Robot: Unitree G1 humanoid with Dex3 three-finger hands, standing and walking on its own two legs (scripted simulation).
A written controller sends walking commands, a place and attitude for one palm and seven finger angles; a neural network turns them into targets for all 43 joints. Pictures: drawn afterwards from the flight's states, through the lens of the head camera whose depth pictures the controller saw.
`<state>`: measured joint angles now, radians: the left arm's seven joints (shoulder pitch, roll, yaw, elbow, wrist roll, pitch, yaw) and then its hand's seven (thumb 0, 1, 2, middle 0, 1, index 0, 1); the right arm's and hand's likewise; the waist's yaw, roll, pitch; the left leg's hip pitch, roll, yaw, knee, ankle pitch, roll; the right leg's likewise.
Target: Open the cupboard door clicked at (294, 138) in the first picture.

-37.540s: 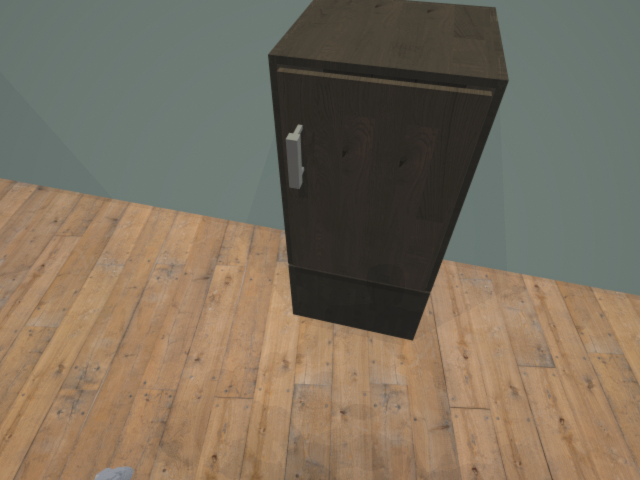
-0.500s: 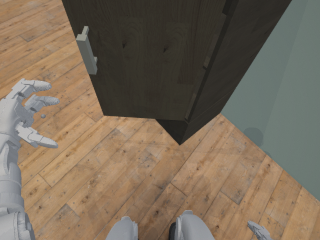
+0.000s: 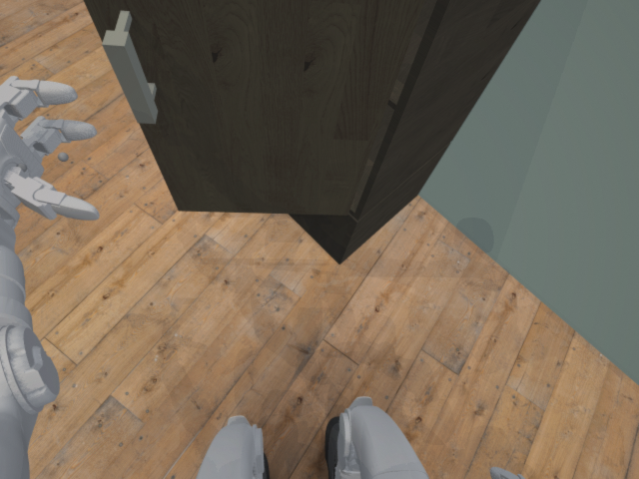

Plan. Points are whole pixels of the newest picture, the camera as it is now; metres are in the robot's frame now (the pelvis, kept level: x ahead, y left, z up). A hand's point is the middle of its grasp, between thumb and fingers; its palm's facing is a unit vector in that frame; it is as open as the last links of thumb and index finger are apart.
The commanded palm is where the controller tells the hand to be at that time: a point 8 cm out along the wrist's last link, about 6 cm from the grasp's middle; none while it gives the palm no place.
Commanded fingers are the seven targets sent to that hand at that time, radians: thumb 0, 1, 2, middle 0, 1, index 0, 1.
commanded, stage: move the hooked fingers beside the handle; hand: left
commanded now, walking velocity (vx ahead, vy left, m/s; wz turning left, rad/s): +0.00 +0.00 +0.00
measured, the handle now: (136, 70) +0.62 +0.22 +0.06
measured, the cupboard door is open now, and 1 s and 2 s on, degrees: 48 48 48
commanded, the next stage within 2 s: slide the fingers in behind the handle in 1.36 s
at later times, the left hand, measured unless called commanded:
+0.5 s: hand (65, 99) +0.55 +0.28 +0.07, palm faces -0.04 -1.00 -0.02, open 14.0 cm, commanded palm +0.55 +0.31 +0.06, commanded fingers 0.00 -0.50 0.30 -0.30 -1.20 -0.30 -1.20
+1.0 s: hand (71, 100) +0.55 +0.28 +0.06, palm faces -0.04 -1.00 -0.02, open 14.0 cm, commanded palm +0.55 +0.30 +0.06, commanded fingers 0.00 -0.50 0.30 -0.30 -1.20 -0.30 -1.20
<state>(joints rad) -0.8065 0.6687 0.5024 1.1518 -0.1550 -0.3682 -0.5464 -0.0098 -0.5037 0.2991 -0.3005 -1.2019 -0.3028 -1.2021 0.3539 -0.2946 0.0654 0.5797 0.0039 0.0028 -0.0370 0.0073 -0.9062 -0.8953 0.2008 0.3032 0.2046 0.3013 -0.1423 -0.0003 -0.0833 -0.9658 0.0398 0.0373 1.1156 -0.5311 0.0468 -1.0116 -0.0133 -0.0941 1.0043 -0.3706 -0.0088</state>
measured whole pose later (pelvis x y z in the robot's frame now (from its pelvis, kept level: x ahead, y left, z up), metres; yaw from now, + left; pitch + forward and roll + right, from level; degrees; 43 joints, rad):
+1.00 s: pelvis +0.02 +0.01 +0.00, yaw -2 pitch +28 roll -7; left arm -1.01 0.83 0.53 1.22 -0.06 -0.29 -0.50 -0.01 -0.50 0.30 -0.30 -1.20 -0.30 -1.20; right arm 0.42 -0.28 0.09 0.55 -0.02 0.12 0.00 0.00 -0.91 -0.90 0.20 0.30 0.21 0.30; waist -0.24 0.03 -0.08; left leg -1.07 0.06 0.01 1.15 -0.56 0.06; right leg -1.09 0.01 -0.12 0.97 -0.37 0.01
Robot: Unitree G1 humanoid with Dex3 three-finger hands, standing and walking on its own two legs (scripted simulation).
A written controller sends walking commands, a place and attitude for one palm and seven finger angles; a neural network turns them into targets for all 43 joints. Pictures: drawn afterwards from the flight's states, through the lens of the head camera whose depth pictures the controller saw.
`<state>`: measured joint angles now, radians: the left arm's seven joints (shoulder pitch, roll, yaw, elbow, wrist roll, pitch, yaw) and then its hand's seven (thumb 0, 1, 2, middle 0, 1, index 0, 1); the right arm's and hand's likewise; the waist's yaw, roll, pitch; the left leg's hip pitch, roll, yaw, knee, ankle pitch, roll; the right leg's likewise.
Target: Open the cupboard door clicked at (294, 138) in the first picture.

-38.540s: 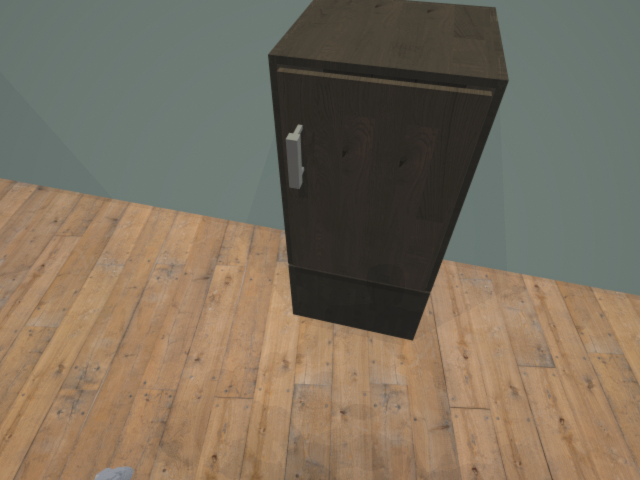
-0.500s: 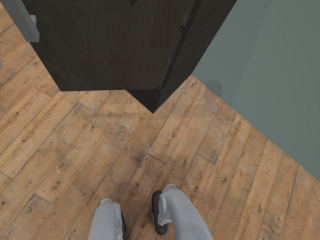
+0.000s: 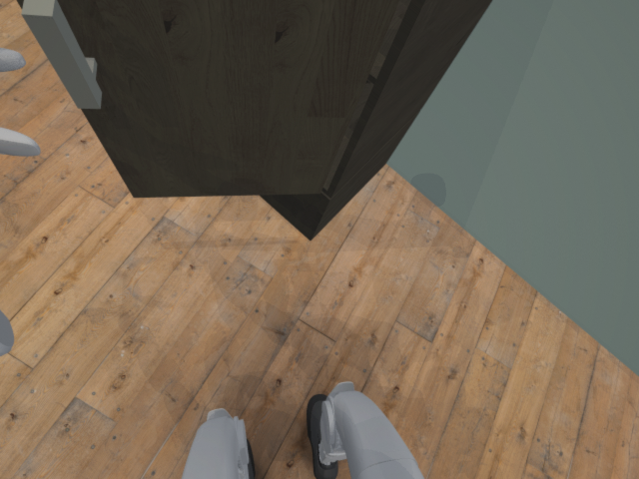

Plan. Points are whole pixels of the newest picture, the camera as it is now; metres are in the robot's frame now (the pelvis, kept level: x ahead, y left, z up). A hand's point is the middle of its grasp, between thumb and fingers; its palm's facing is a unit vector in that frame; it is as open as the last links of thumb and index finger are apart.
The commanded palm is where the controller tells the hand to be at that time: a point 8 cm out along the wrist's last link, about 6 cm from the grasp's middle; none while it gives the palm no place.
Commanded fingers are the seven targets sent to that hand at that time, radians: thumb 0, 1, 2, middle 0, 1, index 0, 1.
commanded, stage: move the hooked fingers beside the handle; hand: left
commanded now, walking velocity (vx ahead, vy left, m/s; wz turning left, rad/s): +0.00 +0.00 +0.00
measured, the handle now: (70, 43) +0.59 +0.22 +0.06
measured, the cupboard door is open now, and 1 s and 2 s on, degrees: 48 48 48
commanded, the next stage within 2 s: slide the fingers in behind the handle in 0.36 s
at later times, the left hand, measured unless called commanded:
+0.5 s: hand out of the picture +0.52 +0.29 +0.06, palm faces -0.01 -1.00 -0.03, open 14.0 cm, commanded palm +0.52 +0.31 +0.06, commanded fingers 0.00 -0.50 0.30 -0.30 -1.20 -0.30 -1.20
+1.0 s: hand (27, 89) +0.53 +0.25 +0.06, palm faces -0.01 -1.00 -0.03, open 14.0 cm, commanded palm +0.52 +0.27 +0.06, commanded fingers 0.00 -0.50 0.30 -0.30 -1.20 -0.30 -1.20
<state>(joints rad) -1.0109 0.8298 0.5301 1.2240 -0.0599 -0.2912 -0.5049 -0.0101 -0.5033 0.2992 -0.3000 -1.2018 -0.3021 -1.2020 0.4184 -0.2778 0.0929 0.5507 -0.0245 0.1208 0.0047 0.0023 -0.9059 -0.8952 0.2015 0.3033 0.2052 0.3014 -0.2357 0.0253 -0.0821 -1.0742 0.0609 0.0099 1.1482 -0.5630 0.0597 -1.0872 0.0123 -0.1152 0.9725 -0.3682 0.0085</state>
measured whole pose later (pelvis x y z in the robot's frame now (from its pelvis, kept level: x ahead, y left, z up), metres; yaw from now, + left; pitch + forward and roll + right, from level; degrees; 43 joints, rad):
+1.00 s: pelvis -0.01 +0.00 -0.01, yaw +0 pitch +28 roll -6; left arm -1.01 0.77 0.51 1.19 -0.06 -0.32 -0.44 -0.01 -0.50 0.30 -0.30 -1.20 -0.30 -1.20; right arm 0.41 -0.27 0.09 0.56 -0.03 0.11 0.01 0.00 -0.91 -0.90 0.20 0.30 0.20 0.30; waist -0.24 0.03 -0.08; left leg -1.11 0.06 0.02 1.17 -0.56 0.06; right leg -1.13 0.01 -0.11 1.01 -0.37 0.01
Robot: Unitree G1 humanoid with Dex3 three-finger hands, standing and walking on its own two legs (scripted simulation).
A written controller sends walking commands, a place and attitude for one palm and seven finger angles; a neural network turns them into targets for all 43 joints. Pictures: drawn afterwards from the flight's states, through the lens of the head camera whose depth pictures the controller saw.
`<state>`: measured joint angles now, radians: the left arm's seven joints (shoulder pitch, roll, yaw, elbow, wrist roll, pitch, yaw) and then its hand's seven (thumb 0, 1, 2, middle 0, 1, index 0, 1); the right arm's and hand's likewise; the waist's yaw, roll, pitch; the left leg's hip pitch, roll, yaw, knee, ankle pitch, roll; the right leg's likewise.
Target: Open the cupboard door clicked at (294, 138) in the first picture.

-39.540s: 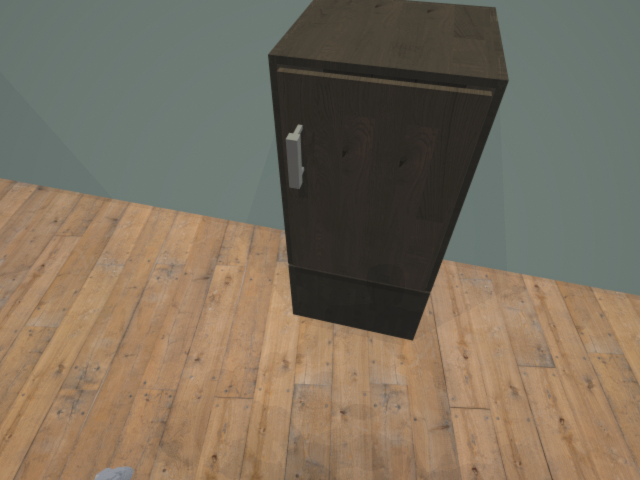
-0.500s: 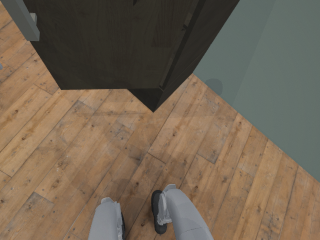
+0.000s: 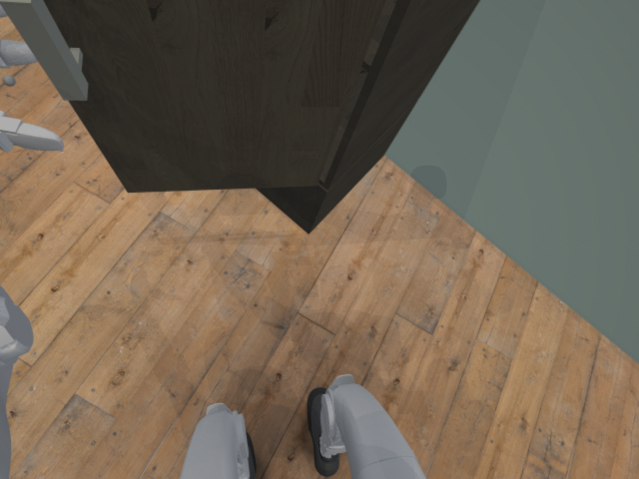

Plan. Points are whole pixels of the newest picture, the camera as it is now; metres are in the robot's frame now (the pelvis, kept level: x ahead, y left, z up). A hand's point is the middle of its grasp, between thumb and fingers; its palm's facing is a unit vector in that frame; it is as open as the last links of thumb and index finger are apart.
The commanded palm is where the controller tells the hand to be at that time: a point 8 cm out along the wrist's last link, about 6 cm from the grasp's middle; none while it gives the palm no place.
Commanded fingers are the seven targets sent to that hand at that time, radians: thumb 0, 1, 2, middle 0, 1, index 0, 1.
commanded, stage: slide the fingers in behind the handle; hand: left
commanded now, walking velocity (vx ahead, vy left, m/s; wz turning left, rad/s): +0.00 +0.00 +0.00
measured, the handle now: (52, 32) +0.60 +0.23 +0.07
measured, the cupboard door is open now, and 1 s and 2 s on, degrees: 48 48 48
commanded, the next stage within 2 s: close the thumb around the handle in 1.06 s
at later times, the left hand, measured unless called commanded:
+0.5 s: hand (66, 82) +0.54 +0.21 +0.06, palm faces +0.00 -1.00 -0.03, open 14.0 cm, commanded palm +0.52 +0.24 +0.06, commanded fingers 0.00 -0.50 0.30 -0.30 -1.20 -0.30 -1.20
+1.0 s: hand (74, 82) +0.54 +0.20 +0.06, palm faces +0.00 -1.00 -0.03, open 14.1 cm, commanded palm +0.52 +0.24 +0.06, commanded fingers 0.00 -0.50 0.30 -0.30 -1.20 -0.30 -1.20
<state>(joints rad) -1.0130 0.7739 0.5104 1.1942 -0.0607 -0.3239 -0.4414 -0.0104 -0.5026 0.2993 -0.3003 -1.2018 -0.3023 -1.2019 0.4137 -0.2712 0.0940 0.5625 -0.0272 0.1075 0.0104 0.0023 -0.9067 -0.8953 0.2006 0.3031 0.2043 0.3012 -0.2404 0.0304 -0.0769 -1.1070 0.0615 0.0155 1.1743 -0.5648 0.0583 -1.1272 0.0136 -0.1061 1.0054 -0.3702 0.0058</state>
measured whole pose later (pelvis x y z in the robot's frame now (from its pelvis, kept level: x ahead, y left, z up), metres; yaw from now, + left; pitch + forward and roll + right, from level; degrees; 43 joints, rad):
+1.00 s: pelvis +0.00 -0.02 +0.00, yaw +1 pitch +27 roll -4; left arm -1.04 0.65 0.43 1.24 -0.06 -0.37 -0.33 -0.01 -0.50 0.30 -0.30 -1.20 -0.29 -1.20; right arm 0.39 -0.28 0.07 0.59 -0.03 0.08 0.01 0.00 -0.91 -0.90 0.20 0.30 0.20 0.30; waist -0.22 0.03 -0.08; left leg -1.08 0.05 0.01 1.16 -0.55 0.03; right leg -1.12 0.01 -0.11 1.03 -0.38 -0.02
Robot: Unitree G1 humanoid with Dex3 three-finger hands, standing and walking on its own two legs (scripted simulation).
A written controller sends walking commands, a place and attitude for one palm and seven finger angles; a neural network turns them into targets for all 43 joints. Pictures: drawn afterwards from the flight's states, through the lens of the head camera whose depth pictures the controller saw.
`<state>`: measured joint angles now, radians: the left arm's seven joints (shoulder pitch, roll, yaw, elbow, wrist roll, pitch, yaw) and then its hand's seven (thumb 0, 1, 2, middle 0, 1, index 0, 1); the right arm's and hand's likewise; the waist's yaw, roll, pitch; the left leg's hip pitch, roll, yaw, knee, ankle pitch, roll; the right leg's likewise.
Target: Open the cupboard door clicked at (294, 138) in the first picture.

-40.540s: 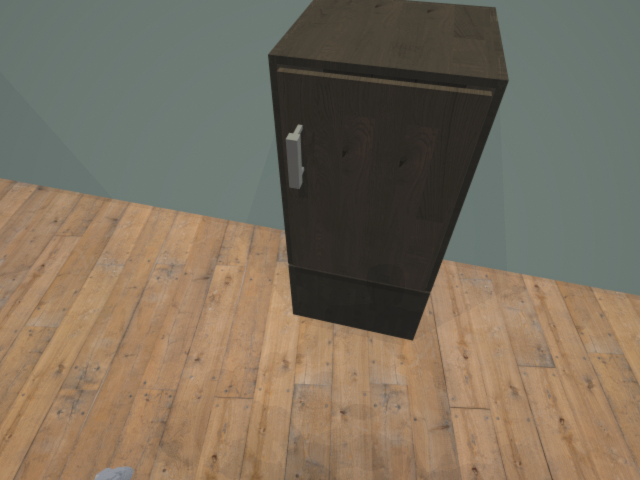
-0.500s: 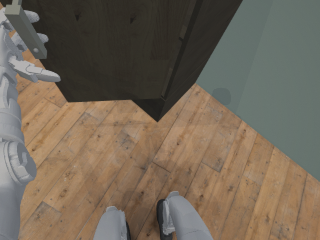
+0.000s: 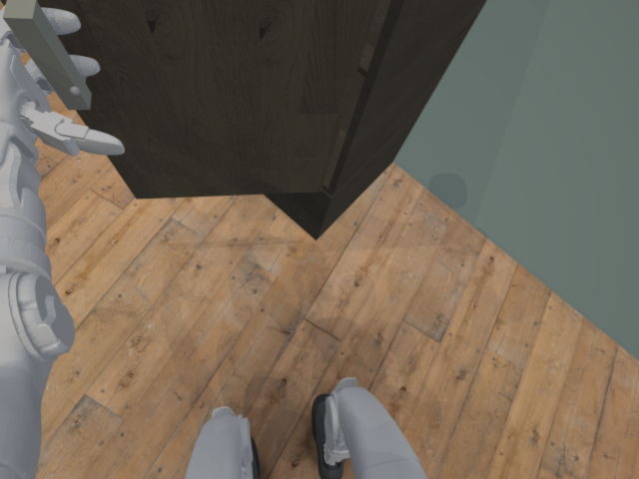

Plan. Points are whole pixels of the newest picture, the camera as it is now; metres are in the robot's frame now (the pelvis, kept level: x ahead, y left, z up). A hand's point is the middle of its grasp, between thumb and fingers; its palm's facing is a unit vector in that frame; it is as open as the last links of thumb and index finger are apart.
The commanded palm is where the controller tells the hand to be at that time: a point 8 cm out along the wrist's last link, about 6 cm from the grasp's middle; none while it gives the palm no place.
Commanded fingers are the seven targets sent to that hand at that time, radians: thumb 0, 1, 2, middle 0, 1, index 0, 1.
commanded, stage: slide the fingers in behind the handle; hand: left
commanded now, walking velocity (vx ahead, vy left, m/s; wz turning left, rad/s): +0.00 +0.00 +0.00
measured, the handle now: (56, 46) +0.60 +0.23 +0.07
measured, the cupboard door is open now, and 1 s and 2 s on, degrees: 48 48 90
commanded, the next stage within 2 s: close the thumb around the handle in 0.06 s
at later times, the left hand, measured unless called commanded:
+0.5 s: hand (74, 87) +0.55 +0.21 +0.06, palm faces -0.04 -1.00 -0.03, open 10.7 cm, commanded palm +0.53 +0.24 +0.06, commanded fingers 0.00 0.51 0.73 -0.37 -1.31 -0.37 -1.31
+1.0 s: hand (76, 88) +0.55 +0.21 +0.06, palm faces -0.02 -1.00 -0.02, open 5.9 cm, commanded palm +0.53 +0.24 +0.06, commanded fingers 0.00 0.90 0.90 -0.40 -1.35 -0.40 -1.35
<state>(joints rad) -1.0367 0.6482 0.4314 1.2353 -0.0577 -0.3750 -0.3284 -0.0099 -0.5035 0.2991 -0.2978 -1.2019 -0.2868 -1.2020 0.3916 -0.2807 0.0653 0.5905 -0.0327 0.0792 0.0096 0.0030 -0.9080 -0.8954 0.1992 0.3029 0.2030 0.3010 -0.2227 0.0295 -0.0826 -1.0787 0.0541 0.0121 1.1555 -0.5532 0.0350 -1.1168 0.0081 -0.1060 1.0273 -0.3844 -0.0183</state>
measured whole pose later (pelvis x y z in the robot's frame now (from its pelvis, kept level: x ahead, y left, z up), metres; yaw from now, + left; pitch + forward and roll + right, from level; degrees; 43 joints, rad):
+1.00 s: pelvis +0.01 +0.01 +0.00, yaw +0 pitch +27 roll -5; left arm -1.02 0.61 0.43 1.22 -0.05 -0.39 -0.30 0.01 0.69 0.81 -0.36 -1.35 -0.36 -1.35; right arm 0.40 -0.27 0.07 0.59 -0.04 0.09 0.02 0.00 -0.91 -0.90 0.20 0.30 0.20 0.30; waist -0.22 0.04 -0.09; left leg -1.07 0.05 0.01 1.15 -0.56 0.04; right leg -1.10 0.01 -0.10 1.01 -0.39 -0.01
